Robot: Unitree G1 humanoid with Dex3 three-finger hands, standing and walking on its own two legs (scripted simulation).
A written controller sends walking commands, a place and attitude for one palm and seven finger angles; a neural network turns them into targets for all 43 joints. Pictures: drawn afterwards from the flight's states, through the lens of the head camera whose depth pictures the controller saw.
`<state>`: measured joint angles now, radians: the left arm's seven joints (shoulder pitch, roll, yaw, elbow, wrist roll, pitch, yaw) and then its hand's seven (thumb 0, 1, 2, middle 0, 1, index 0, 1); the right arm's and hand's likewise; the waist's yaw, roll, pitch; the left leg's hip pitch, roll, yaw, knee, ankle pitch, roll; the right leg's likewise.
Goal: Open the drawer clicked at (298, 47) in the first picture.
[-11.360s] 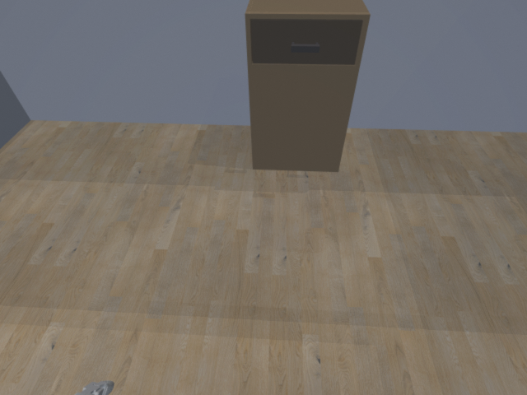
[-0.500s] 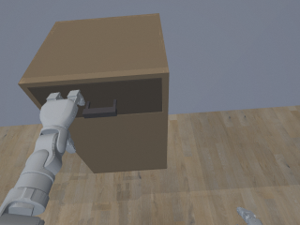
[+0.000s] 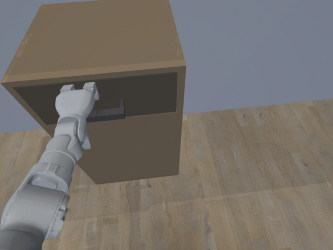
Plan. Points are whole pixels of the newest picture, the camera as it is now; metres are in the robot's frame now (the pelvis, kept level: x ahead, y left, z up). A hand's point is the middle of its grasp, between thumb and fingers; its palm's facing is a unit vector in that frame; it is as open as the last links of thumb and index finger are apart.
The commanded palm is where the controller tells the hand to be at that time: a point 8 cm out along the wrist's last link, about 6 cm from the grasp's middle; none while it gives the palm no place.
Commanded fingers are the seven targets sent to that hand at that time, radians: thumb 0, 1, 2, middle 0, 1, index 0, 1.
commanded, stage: move the hooked fingers above the handle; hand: left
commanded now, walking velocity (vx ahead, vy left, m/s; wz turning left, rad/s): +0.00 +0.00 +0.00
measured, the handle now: (105, 109) +0.52 +0.20 -0.02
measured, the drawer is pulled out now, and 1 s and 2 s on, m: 0.00 0.00 0.00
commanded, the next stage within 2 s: none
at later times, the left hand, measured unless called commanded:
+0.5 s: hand (98, 107) +0.48 +0.19 +0.04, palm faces -0.02 -0.02 -1.00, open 13.5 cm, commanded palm +0.45 +0.20 +0.09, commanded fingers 0.00 -0.50 0.30 -0.30 -1.20 -0.30 -1.20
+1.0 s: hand (103, 103) +0.48 +0.18 +0.05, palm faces +0.07 -0.01 -1.00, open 13.5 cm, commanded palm +0.45 +0.20 +0.10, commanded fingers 0.00 -0.50 0.30 -0.30 -1.20 -0.30 -1.20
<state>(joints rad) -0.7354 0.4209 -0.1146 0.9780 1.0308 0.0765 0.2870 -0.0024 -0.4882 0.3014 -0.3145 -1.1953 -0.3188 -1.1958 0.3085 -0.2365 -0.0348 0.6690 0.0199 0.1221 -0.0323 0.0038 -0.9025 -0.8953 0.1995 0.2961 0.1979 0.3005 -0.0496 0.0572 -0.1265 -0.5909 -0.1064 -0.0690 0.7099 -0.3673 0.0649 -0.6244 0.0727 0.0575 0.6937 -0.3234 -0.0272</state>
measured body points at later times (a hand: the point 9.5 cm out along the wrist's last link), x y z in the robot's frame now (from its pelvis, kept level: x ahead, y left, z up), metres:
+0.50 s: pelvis +0.00 +0.00 +0.00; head +0.07 -0.01 +0.45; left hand +0.47 +0.19 +0.10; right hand +0.05 -0.25 -0.13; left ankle -0.03 +0.08 -0.71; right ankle +0.00 -0.11 -0.71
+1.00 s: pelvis +0.01 -0.01 +0.00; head +0.08 -0.03 +0.44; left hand +0.47 +0.18 +0.10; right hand +0.06 -0.27 -0.15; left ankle -0.03 +0.08 -0.71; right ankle +0.00 -0.11 -0.71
